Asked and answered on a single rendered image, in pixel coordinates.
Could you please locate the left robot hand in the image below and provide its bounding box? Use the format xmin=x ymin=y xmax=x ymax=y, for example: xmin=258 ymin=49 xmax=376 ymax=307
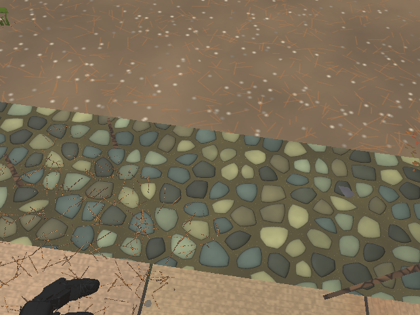
xmin=19 ymin=278 xmax=100 ymax=315

